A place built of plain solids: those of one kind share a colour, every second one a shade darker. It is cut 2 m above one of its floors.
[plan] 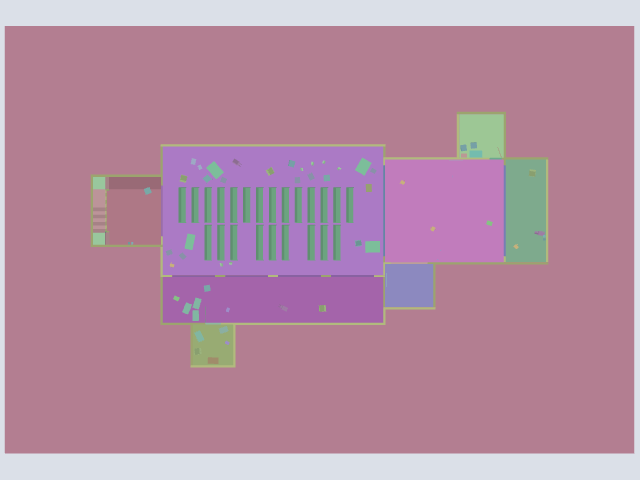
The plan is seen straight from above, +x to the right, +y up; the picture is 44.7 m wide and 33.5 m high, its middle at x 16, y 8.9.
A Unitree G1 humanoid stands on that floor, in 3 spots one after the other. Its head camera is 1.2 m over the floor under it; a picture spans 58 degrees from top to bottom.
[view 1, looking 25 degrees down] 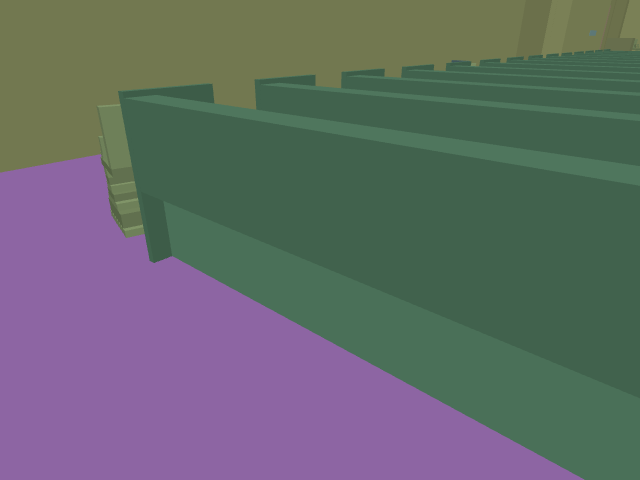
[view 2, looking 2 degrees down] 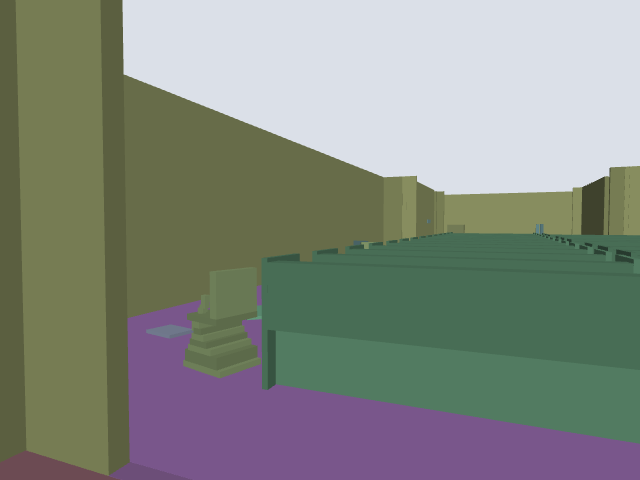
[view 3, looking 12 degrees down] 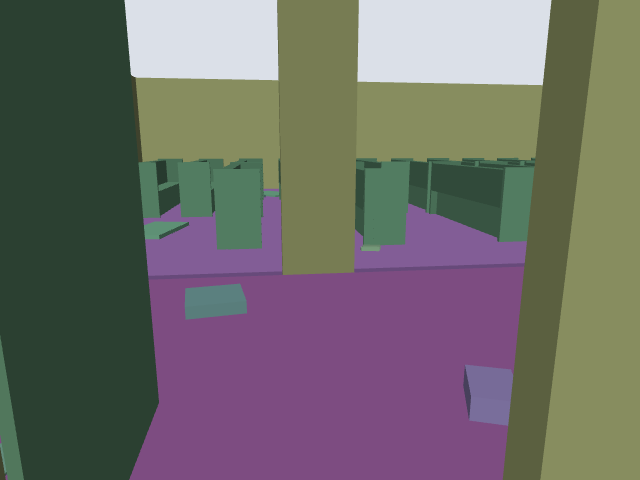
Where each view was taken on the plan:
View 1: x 5.08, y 10.32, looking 41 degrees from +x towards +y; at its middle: pew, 1.54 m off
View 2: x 3.42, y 10.97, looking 23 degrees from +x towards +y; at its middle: wall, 11.38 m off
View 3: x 8.54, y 2.28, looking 83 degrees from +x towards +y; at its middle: wall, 4.16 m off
